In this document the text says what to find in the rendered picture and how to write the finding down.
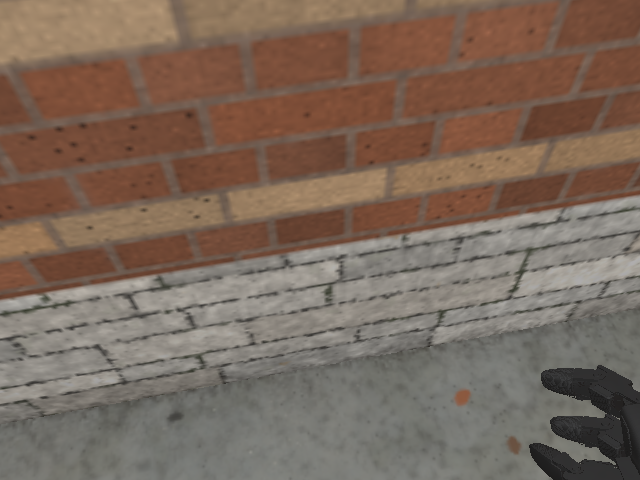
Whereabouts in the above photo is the right robot hand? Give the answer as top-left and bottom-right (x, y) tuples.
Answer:
(529, 365), (640, 480)

